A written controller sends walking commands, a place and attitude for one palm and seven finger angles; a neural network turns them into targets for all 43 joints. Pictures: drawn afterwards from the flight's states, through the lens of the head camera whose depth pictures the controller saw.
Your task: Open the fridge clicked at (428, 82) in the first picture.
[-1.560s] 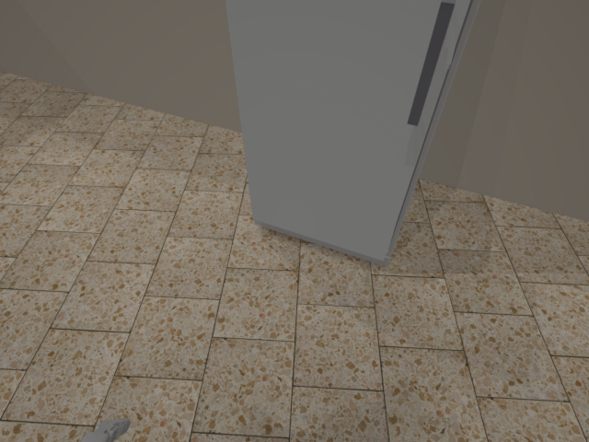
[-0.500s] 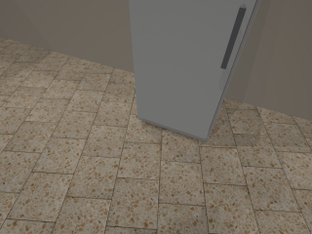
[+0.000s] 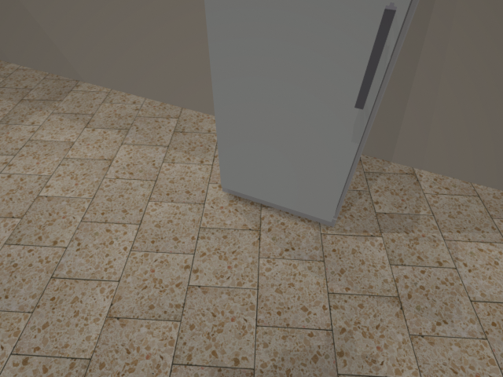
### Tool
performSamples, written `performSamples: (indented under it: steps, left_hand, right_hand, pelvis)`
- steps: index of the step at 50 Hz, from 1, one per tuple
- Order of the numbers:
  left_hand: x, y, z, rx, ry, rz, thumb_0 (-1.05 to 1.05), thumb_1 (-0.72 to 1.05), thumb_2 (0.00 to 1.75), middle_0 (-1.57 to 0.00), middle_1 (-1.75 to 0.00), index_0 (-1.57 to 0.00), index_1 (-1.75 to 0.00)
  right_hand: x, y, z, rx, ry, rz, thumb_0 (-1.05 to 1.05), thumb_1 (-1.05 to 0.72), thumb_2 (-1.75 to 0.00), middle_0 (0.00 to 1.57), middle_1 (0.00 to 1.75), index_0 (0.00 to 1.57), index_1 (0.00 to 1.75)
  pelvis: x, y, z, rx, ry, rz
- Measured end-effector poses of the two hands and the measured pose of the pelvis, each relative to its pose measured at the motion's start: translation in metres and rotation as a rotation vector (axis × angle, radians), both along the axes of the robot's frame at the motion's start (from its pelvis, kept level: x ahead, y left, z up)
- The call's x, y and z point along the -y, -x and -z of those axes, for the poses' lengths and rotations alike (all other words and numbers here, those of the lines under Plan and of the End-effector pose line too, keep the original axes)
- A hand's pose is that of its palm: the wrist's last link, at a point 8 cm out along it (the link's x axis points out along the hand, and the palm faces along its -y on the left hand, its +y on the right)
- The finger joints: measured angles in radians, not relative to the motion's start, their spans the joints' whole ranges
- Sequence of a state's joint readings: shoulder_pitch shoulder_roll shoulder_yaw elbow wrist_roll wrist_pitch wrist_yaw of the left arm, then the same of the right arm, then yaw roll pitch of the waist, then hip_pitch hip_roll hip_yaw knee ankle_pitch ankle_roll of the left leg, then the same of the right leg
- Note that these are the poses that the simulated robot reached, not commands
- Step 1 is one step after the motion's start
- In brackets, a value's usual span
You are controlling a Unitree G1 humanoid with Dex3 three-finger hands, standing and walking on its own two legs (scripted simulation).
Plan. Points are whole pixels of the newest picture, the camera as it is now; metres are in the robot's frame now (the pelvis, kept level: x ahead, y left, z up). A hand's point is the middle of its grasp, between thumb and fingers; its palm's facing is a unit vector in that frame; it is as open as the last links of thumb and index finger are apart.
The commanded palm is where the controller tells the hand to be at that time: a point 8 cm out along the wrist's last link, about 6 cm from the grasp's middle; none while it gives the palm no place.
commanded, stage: walk to a spot facing it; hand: right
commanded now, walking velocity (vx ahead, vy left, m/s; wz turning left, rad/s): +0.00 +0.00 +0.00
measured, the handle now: (374, 59) +0.89 -0.29 +0.10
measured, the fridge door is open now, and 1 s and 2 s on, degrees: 0 0 0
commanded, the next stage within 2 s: none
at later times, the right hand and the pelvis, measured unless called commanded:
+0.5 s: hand out of the picture +0.07 -0.18 -0.18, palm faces -0.15 +0.95 -0.26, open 7.4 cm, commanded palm none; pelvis +0.00 +0.02 -0.03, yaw +12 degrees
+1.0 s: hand out of the picture +0.16 -0.18 -0.19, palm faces -0.28 +0.94 -0.19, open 7.4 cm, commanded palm none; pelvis +0.16 +0.01 -0.02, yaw +25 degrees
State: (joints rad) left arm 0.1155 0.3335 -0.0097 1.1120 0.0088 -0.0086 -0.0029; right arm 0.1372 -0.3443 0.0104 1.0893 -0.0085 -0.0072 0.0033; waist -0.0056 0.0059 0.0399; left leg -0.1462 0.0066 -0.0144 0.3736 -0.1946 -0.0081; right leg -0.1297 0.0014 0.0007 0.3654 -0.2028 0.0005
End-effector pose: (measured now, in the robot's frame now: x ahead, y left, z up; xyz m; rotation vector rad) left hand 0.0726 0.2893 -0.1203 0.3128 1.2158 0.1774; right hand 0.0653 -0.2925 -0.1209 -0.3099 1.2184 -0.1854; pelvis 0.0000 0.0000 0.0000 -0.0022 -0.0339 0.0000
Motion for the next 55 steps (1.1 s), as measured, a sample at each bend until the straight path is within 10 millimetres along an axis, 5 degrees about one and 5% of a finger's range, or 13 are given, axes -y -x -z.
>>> performSamples:
  steps: [13,20,27,33,37,42,47,51,55]
  left_hand:
    - [0.01,0.001,0.006,0.024,0.011,-0.046,0.0,0.9,0.9,-0.2,-0.3,-0.2,-0.3]
    - [0.021,0.031,0.027,0.029,0.081,-0.142,0.0,0.9,0.9,-0.2,-0.3,-0.21,-0.3]
    - [0.006,0.059,0.053,-0.029,0.141,-0.216,0.0,0.9,0.9,-0.2,-0.3,-0.21,-0.3]
    - [-0.008,0.037,0.025,0.033,0.14,-0.266,0.01,0.9,0.9,-0.2,-0.3,-0.2,-0.3]
    - [-0.014,0.013,0.014,0.087,0.121,-0.305,0.01,0.91,0.9,-0.2,-0.3,-0.2,-0.3]
    - [-0.012,-0.026,0.01,0.11,0.106,-0.325,0.0,0.91,0.9,-0.19,-0.3,-0.2,-0.3]
    - [0.003,-0.086,0.007,0.164,0.096,-0.328,0.01,0.91,0.9,-0.19,-0.3,-0.2,-0.3]
    - [0.017,-0.132,0.008,0.253,0.056,-0.352,0.0,0.91,0.9,-0.19,-0.3,-0.2,-0.3]
    - [0.036,-0.131,-0.001,0.258,0.038,-0.43,0.0,0.9,0.9,-0.2,-0.3,-0.2,-0.3]
  right_hand:
    - [-0.006,0.0,0.009,-0.041,-0.009,-0.013,0.01,-0.9,-0.9,0.2,0.29,0.2,0.3]
    - [-0.036,0.001,0.023,-0.092,-0.051,-0.074,0.01,-0.9,-0.9,0.2,0.29,0.2,0.3]
    - [-0.074,0.002,0.026,-0.059,-0.064,-0.095,0.01,-0.9,-0.9,0.2,0.29,0.2,0.3]
    - [-0.093,0.018,0.01,-0.162,-0.091,-0.104,0.01,-0.9,-0.9,0.2,0.29,0.2,0.3]
    - [-0.097,0.012,0.006,-0.224,-0.1,-0.127,0.01,-0.9,-0.9,0.21,0.3,0.21,0.3]
    - [-0.091,-0.019,0.009,-0.243,-0.101,-0.139,0.01,-0.9,-0.9,0.21,0.3,0.21,0.3]
    - [-0.076,-0.068,0.022,-0.255,-0.102,-0.163,0.01,-0.9,-0.9,0.21,0.3,0.21,0.3]
    - [-0.058,-0.126,0.046,-0.272,-0.107,-0.211,0.01,-0.9,-0.9,0.21,0.3,0.21,0.3]
    - [-0.053,-0.207,0.051,-0.224,-0.101,-0.317,0.01,-0.9,-0.9,0.2,0.29,0.2,0.3]
  pelvis:
    - [0.002,0.0,0.005,-0.009,0.004,-0.055]
    - [-0.006,0.008,0.016,0.0,0.033,-0.149]
    - [-0.03,-0.004,0.027,-0.003,0.012,-0.204]
    - [-0.038,-0.027,0.006,-0.022,0.023,-0.27]
    - [-0.038,-0.047,0.0,-0.037,0.022,-0.309]
    - [-0.033,-0.082,0.001,-0.048,0.007,-0.343]
    - [-0.02,-0.127,0.008,-0.054,-0.006,-0.394]
    - [-0.006,-0.167,0.025,-0.047,-0.019,-0.457]
    - [0.002,-0.191,0.02,-0.02,-0.029,-0.539]
